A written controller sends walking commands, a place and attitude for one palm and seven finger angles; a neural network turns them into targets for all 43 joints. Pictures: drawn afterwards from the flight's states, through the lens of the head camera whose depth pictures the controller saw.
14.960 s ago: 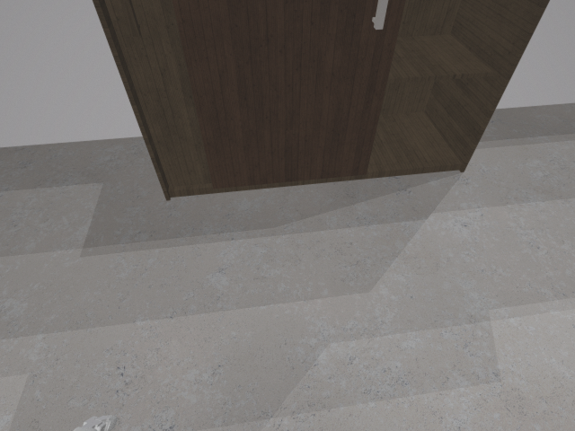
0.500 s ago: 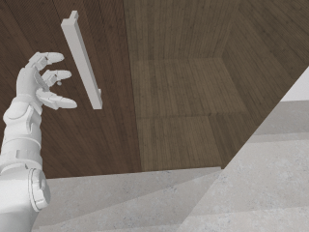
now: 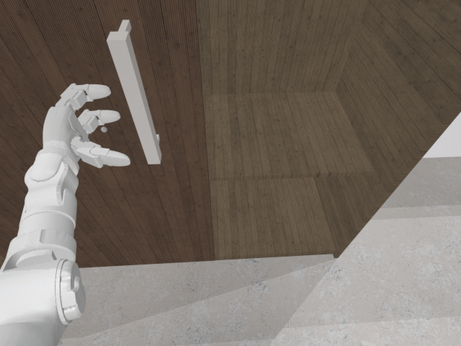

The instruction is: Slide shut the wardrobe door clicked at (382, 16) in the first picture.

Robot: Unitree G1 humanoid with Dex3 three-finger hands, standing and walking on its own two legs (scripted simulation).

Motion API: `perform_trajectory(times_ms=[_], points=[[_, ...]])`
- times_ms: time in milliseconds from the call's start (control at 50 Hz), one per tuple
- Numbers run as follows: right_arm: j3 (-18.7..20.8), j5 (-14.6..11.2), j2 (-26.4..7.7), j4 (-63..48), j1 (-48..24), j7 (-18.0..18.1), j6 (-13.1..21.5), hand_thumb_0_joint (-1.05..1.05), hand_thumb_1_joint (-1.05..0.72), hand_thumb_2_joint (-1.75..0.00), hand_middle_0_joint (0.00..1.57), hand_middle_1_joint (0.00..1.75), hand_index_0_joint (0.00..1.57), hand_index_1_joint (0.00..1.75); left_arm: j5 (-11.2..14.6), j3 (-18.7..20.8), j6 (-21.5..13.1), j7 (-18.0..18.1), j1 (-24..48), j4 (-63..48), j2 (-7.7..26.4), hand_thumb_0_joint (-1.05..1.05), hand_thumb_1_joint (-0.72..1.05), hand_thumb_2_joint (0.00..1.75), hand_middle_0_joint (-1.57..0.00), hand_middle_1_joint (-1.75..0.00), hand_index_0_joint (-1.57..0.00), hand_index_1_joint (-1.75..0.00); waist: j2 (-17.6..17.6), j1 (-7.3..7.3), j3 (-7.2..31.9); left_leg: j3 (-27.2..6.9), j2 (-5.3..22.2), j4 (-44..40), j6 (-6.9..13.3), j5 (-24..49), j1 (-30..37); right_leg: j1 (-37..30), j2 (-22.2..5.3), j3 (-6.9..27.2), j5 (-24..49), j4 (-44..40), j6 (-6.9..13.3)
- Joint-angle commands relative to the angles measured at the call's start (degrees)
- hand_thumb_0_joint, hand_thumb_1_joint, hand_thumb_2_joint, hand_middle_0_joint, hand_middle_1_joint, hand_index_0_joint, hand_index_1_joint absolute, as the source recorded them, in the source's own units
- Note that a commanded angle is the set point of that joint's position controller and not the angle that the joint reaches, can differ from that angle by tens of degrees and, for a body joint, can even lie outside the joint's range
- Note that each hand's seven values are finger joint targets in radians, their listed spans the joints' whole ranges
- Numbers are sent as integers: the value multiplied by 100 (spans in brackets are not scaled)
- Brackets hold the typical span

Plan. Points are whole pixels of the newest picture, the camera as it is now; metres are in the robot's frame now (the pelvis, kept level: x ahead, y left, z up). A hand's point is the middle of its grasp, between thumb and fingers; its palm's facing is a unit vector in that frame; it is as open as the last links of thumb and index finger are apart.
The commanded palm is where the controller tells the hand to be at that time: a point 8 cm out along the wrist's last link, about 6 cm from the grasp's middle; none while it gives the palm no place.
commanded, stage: move the hooked fingers beside the handle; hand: left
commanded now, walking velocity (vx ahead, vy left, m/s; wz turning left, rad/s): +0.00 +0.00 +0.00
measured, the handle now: (142, 102) +0.50 +0.15 +0.16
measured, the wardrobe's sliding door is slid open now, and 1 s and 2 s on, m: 0.54 0.54 0.54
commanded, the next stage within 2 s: feel for the door with the fingertips in 0.28 s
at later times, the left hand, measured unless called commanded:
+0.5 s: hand (108, 129) +0.45 +0.21 +0.14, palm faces +0.04 -1.00 +0.00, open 14.0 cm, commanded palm +0.42 +0.25 +0.14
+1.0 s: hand (132, 126) +0.46 +0.17 +0.14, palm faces +0.05 -1.00 -0.01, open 13.8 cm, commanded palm +0.44 +0.23 +0.14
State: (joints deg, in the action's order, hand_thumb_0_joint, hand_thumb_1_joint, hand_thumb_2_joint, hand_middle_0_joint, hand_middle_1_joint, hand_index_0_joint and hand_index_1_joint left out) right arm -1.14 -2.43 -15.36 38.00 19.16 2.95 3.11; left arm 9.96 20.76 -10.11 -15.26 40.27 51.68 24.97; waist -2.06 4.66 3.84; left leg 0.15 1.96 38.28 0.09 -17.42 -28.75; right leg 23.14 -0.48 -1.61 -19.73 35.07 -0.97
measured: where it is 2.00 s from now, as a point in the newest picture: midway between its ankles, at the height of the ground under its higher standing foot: outside the picture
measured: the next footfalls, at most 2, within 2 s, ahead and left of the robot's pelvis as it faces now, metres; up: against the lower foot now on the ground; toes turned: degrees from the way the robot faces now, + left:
none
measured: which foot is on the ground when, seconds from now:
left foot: down 0.00-1.00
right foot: down 0.00-1.00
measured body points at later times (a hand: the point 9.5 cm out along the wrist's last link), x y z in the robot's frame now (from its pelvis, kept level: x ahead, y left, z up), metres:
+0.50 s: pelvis +0.00 -0.01 +0.00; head +0.04 -0.01 +0.45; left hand +0.44 +0.26 +0.14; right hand +0.04 -0.27 -0.12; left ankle +0.02 +0.12 -0.72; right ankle -0.03 -0.13 -0.72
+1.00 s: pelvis +0.00 -0.01 +0.00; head +0.04 -0.02 +0.45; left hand +0.45 +0.22 +0.14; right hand +0.07 -0.27 -0.12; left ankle +0.02 +0.12 -0.72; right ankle -0.03 -0.13 -0.72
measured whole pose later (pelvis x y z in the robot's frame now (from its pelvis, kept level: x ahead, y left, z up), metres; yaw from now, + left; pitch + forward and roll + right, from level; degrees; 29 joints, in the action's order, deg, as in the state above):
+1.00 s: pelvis +0.00 -0.01 +0.00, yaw -1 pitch +8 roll -1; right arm -1.3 -2.1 -14.6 38.1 19.4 2.0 2.5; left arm 7.9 19.9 -10.7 -10.6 42.3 54.0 21.8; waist -2.6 5.3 3.7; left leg 0.5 2.8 38.1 -0.7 -17.5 -28.3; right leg 23.6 0.3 -1.1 -20.3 36.2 -0.2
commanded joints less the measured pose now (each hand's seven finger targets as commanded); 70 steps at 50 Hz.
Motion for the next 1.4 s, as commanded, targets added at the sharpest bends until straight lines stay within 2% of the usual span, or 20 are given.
perform_trajectory(times_ms=[0,80,160,240,280,320,480,520,600,680,840,900,920,1000,1080,1140,1180,1220,1300,1380], points=[[311,-4,-904,-522,286,55,169,0,-90,-90,20,30,20,30,54,205,-393,102,2534,-1135,1490,0,-50,30,-30,-120,-30,-120,-172,80,1664,-142,-108,-345,149,1608,1652,83,230,-107,1748,-341,184],[296,10,-918,-582,307,59,139,0,-90,-90,20,30,20,30,-4,485,-412,114,2513,-972,1861,0,-50,30,-30,-120,-30,-120,-106,9,1729,-62,-140,-326,176,1552,1453,-116,216,-48,1866,-310,171],[288,-5,-903,-640,304,60,115,0,-90,-90,20,30,20,30,34,465,-481,13,2399,-1063,1847,0,-50,30,-30,-120,-30,-120,-134,12,1818,-18,-143,-304,186,1599,1467,-212,234,-18,1989,-314,160],[304,-26,-911,-563,340,89,128,0,-90,-90,20,30,20,30,63,161,-498,-101,2749,-964,1559,0,-50,30,-30,-120,-30,-120,-167,170,1641,-53,-133,-305,189,1364,1488,60,244,-37,1697,-369,161],[325,-8,-913,-525,368,92,157,0,-90,-90,20,30,20,30,102,231,-525,-104,2824,-1130,1609,0,-50,30,-30,-120,-30,-120,-374,134,1880,-68,-142,-284,178,1457,1675,51,239,-24,1737,-365,167],[326,-4,-941,-497,407,92,141,0,-90,-90,20,30,20,30,114,370,-514,-86,2565,-1036,1769,0,-50,30,-30,-120,-30,-120,-126,81,1893,-77,-139,-265,196,1542,1570,-95,250,-33,1826,-360,176],[336,-14,-882,-502,345,45,161,0,-90,-90,20,30,20,30,118,70,-440,73,2681,-1271,1310,0,-50,30,-30,-120,-30,-120,-324,118,1748,-71,-149,-322,181,1380,1591,71,254,-65,1648,-389,164],[346,1,-898,-474,366,39,156,0,-90,-90,20,30,20,30,100,209,-436,173,2528,-1235,1435,0,-50,30,-30,-120,-30,-120,-94,66,1758,-62,-151,-299,199,1443,1512,-73,257,-54,1736,-392,171],[355,6,-836,-524,311,-4,175,0,-90,-90,20,30,20,30,27,55,-440,337,2585,-1498,1200,0,-50,30,-30,-120,-30,-120,-312,58,1906,-55,-144,-288,167,1648,1687,-58,253,-54,1897,-321,167],[349,8,-805,-548,275,-44,183,0,-90,-90,20,30,20,30,25,-75,-390,501,2544,-1498,902,0,-50,30,-30,-120,-30,-120,-107,78,1857,-46,-143,-305,174,1604,1644,-58,264,-70,1893,-325,154],[320,42,-798,-510,316,-38,131,0,-90,-90,20,30,20,30,-145,210,-456,694,2730,-1348,1295,0,-50,30,-30,-120,-30,-120,0,43,1959,23,-159,-264,194,1712,1513,-290,241,0,2185,-258,146],[304,28,-788,-493,306,-17,119,0,-90,-90,20,30,20,30,-125,130,-494,602,3031,-1192,1257,0,-50,30,-30,-120,-30,-120,-20,135,1816,64,-177,-255,198,1555,1404,-254,230,31,2168,-290,127],[316,39,-812,-468,346,-11,104,0,-90,-90,20,30,20,30,-123,330,-512,603,2911,-1066,1470,0,-50,30,-30,-120,-30,-120,117,74,1816,53,-173,-237,208,1550,1330,-332,234,33,2156,-296,138],[302,21,-807,-444,363,16,110,0,-90,-90,20,30,20,30,-98,176,-570,505,3219,-858,1358,0,-50,30,-30,-120,-30,-120,91,194,1708,52,-174,-251,204,1384,1301,-171,229,39,2014,-325,118],[321,19,-786,-513,342,-9,119,0,-90,-90,20,30,20,30,-65,163,-625,481,2864,-1029,1264,0,-50,30,-30,-120,-30,-120,-174,79,1962,64,-182,-251,193,1534,1468,-257,230,38,2088,-306,140],[339,7,-828,-483,361,-9,99,0,-90,-90,20,30,20,30,-50,175,-592,481,2808,-979,1309,0,-50,30,-30,-120,-30,-120,64,121,1822,64,-164,-267,207,1386,1348,-217,244,26,2002,-340,121],[336,-3,-813,-513,334,-8,102,0,-90,-90,20,30,20,30,-71,58,-576,463,2846,-1048,1216,0,-50,30,-30,-120,-30,-120,-63,123,1775,60,-172,-297,203,1315,1345,-179,239,25,1903,-342,128],[359,10,-840,-522,358,-15,86,0,-90,-90,20,30,20,30,-60,237,-546,481,2509,-1101,1352,0,-50,30,-30,-120,-30,-120,-23,19,1928,77,-178,-267,216,1483,1380,-346,244,34,2060,-339,147],[346,-28,-806,-554,276,-12,103,0,-90,-90,20,30,20,30,6,-30,-470,466,2613,-1265,1036,0,-50,30,-30,-120,-30,-120,-80,101,1709,83,-166,-329,207,1311,1400,-184,247,14,1898,-398,130],[364,-19,-783,-575,240,-32,142,0,-90,-90,20,30,20,30,27,-77,-472,551,2460,-1620,905,0,-50,30,-30,-120,-30,-120,-101,72,1867,44,-150,-321,192,1515,1610,-210,264,-18,1982,-377,145]])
